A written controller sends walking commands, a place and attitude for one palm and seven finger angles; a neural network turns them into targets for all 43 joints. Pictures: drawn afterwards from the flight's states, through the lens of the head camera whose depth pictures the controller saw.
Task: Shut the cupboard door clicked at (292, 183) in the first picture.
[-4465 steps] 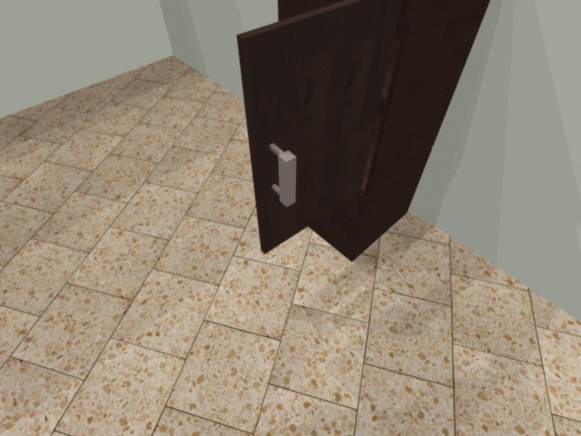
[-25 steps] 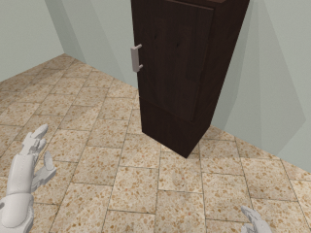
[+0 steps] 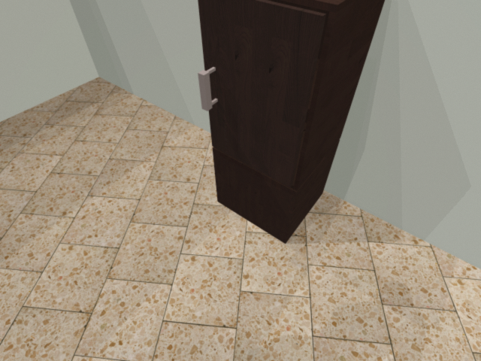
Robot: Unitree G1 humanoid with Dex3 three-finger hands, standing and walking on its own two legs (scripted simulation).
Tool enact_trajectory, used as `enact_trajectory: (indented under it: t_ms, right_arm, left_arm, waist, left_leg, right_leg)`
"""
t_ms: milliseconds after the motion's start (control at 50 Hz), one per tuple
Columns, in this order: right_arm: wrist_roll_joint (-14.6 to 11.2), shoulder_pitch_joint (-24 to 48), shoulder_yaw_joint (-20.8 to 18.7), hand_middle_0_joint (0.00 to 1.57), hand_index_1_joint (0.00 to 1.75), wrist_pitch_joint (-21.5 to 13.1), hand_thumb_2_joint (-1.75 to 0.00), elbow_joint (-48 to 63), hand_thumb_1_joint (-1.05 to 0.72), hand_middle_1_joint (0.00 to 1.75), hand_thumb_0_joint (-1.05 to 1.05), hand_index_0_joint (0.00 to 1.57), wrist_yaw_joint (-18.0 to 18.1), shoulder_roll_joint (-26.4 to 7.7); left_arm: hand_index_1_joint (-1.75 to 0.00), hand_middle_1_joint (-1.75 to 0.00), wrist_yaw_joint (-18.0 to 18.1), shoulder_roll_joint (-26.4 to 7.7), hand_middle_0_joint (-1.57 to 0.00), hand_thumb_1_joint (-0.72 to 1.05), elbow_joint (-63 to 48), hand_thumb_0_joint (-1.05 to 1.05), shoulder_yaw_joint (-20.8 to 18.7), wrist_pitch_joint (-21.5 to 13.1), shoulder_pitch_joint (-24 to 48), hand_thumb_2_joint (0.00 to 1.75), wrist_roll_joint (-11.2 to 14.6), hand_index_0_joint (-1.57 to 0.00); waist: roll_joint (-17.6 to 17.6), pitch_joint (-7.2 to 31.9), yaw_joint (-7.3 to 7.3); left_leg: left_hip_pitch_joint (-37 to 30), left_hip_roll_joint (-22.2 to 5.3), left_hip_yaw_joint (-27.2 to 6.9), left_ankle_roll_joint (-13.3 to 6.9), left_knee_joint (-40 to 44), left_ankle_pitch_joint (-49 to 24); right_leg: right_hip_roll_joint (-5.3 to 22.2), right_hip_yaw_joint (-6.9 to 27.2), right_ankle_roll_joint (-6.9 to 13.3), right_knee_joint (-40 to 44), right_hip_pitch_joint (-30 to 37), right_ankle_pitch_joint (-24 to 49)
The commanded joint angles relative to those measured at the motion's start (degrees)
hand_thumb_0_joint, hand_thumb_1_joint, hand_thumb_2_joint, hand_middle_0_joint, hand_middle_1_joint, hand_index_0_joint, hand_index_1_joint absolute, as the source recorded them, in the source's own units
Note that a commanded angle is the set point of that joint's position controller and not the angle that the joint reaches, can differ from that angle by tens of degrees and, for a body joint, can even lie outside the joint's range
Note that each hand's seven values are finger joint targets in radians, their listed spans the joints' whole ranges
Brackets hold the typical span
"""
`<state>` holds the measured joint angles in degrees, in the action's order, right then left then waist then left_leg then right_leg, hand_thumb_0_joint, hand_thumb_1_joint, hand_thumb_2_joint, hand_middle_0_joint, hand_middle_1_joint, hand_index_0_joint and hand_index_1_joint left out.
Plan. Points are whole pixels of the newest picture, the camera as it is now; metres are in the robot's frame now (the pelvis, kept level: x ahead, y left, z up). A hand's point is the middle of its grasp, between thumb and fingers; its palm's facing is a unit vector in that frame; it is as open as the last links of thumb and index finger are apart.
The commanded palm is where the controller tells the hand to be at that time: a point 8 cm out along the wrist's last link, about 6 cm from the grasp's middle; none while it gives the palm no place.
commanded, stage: let the arm hang, fingers relaxed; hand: left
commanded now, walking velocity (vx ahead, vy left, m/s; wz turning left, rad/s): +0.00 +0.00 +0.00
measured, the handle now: (209, 88) +0.95 +0.15 -0.05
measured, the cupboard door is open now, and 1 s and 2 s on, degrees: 0 0 0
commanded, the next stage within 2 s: look to check the result in 0.52 s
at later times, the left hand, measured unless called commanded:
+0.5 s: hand out of the picture -0.02 +0.16 -0.18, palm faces +0.02 -0.99 -0.14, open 7.4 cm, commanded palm none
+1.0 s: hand out of the picture -0.01 +0.18 -0.17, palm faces +0.01 -0.98 -0.18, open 7.4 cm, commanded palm none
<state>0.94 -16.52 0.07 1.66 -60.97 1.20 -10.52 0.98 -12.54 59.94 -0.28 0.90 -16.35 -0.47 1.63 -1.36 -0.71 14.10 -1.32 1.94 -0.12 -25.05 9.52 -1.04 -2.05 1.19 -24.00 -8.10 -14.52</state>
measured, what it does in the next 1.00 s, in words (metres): stands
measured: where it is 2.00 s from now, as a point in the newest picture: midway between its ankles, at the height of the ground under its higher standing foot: outside the picture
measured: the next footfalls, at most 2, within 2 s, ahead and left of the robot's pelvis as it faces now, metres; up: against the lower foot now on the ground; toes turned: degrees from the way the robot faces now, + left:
none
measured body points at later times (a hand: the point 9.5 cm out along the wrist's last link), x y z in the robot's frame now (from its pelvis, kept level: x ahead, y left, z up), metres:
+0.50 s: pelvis +0.00 +0.01 +0.00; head +0.00 +0.01 +0.45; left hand -0.02 +0.21 -0.16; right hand -0.01 -0.20 -0.16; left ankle +0.04 +0.12 -0.74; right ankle -0.02 -0.11 -0.74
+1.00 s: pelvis +0.00 +0.02 +0.00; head +0.00 +0.01 +0.45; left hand -0.01 +0.24 -0.16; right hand -0.01 -0.20 -0.16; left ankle +0.04 +0.12 -0.74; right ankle -0.02 -0.11 -0.74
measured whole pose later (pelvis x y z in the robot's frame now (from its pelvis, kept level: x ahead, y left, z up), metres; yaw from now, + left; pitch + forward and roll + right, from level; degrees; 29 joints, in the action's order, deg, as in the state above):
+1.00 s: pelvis +0.00 +0.02 +0.00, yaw -1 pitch -2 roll +0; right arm 0.7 -16.4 -0.3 0.4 -65.0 2.0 -7.7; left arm 1.6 -8.4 65.9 -0.2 -0.2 -17.4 -0.7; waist 0.3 -1.7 -0.4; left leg 11.9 0.0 3.5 -1.4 -22.4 8.7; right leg 0.3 -0.6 -0.1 -22.5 -6.9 -13.8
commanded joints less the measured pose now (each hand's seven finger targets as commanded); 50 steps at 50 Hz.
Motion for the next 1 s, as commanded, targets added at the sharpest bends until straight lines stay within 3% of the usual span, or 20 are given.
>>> enact_trajectory:
  t_ms: [0, 120, 240, 380, 560, 980]
  right_arm:
    - [-0.08, -1.44, -0.99, 0.20, 0.30, -1.53, -0.90, 0.60, -0.90, 0.30, 0.00, 0.20, 0.38, -5.35]
    - [-0.08, -2.40, -0.77, 0.20, 0.30, -1.41, -0.90, -1.92, -0.90, 0.30, 0.00, 0.20, 0.56, -4.16]
    - [-0.11, -2.97, -0.73, 0.20, 0.30, -1.71, -0.90, -2.71, -0.90, 0.30, 0.00, 0.20, 0.82, -3.28]
    - [-0.23, -3.53, -0.89, 0.20, 0.30, -1.65, -0.90, -2.97, -0.90, 0.30, 0.00, 0.20, 1.06, -2.63]
    - [-0.09, -4.23, -1.09, 0.20, 0.30, -1.84, -0.90, -2.95, -0.90, 0.30, 0.00, 0.20, 1.24, -2.31]
    - [-0.29, -3.38, -1.32, 0.20, 0.30, -1.89, -0.90, -2.75, -0.90, 0.30, 0.00, 0.20, 1.00, -3.35]
  left_arm:
    - [-0.30, -0.30, 0.55, -4.81, -0.20, 0.90, -0.32, 0.00, -1.00, -1.46, -1.12, 0.90, -0.03, -0.20]
    - [-0.30, -0.30, 0.80, -3.77, -0.20, 0.90, 2.54, 0.00, -0.71, -1.36, -2.63, 0.90, -0.01, -0.20]
    - [-0.30, -0.30, 0.93, -2.68, -0.20, 0.90, 3.84, 0.00, -0.78, -1.48, -3.96, 0.90, -0.05, -0.20]
    - [-0.30, -0.30, 1.06, -1.35, -0.20, 0.90, 4.60, 0.00, -0.87, -1.34, -5.33, 0.90, -0.22, -0.20]
    - [-0.30, -0.30, 1.05, -0.18, -0.20, 0.90, 5.12, 0.00, -0.98, -1.35, -5.93, 0.90, -0.29, -0.20]
    - [-0.30, -0.30, 1.12, -1.69, -0.20, 0.90, 4.65, 0.00, -1.08, -1.49, -5.54, 0.90, -0.40, -0.20]
  waist:
    - [-2.69, -0.91, 0.32]
    - [-3.04, -3.47, 0.40]
    - [-1.63, -2.77, 0.48]
    - [-0.60, -4.89, 0.60]
    - [-1.15, -3.39, 0.39]
    - [-1.55, -4.16, 0.54]
  left_leg:
    - [-3.53, -4.80, -4.47, -0.79, 5.53, -2.00]
    - [-3.33, -4.48, -4.34, -0.85, 6.83, -0.11]
    - [-3.62, -4.44, -4.13, -0.95, 6.98, -1.43]
    - [-2.61, -4.27, -4.22, -0.99, 7.59, 1.67]
    - [-2.90, -4.45, -4.72, -1.30, 7.95, 2.25]
    - [-3.47, -4.53, -4.64, -1.43, 7.97, 1.06]
  right_leg:
    - [6.53, 5.98, 1.34, 7.61, -4.22, 2.13]
    - [6.34, 6.17, 1.13, 8.28, -5.11, 0.61]
    - [6.20, 5.87, 0.97, 7.65, -4.09, 2.69]
    - [5.84, 5.37, 0.97, 7.70, -5.33, 0.69]
    - [5.66, 5.25, 0.88, 6.72, -4.79, 1.49]
    - [5.83, 5.39, 0.79, 6.87, -4.97, 1.83]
